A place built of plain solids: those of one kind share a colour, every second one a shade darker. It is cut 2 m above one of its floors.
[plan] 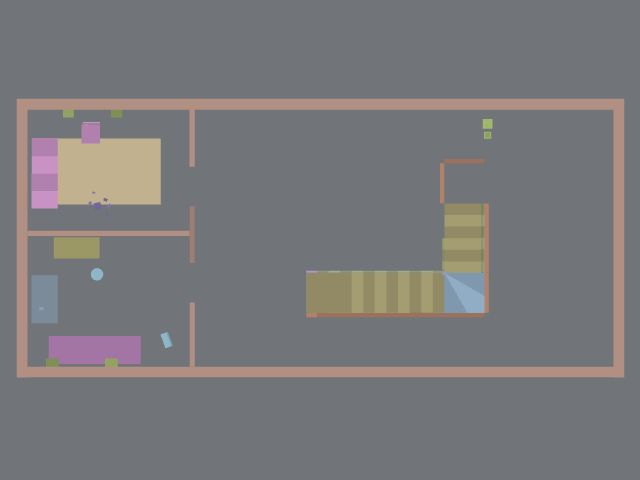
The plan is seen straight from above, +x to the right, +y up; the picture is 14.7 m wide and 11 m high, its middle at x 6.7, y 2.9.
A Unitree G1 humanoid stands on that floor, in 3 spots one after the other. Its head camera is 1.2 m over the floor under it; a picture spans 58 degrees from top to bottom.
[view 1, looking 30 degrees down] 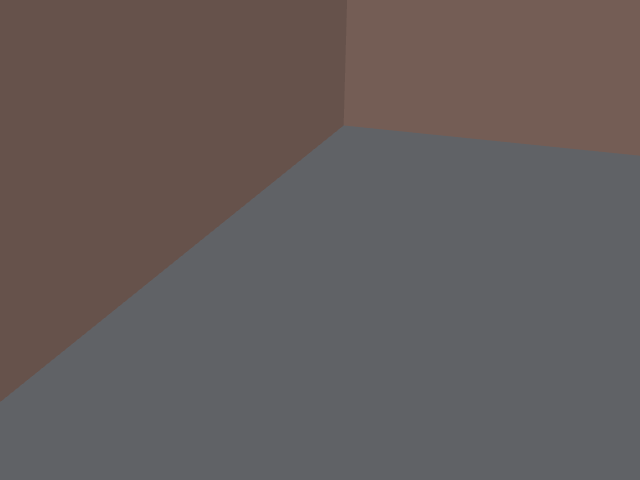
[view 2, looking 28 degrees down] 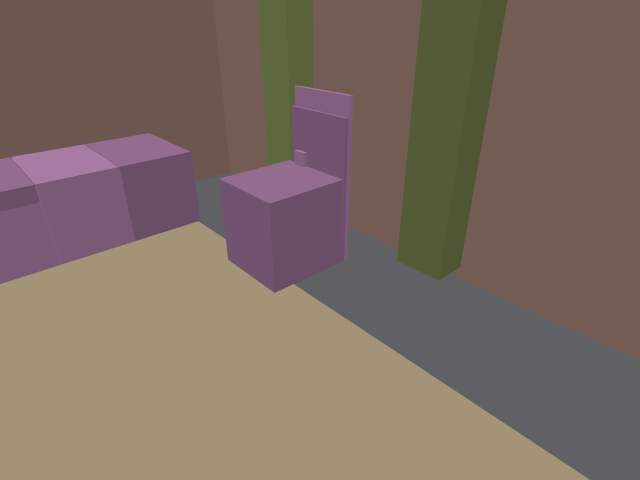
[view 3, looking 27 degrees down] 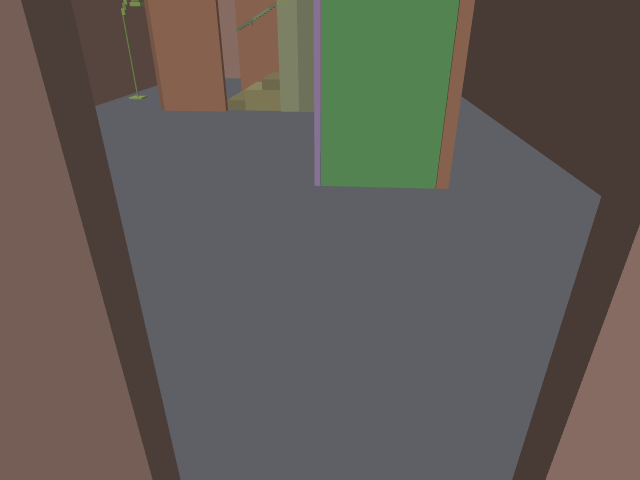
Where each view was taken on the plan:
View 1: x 12.07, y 4.21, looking -69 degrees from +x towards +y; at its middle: ground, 2.40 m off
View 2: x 3.07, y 4.13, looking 138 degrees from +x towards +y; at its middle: slotfit_living_seat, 2.16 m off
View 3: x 3.07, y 1.92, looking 4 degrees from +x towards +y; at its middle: ground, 2.64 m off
